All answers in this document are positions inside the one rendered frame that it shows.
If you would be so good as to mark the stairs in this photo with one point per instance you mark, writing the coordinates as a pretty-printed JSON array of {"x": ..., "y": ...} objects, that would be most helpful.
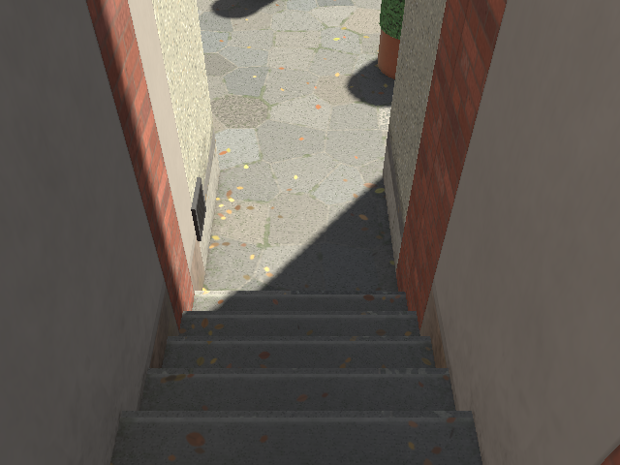
[{"x": 297, "y": 441}]

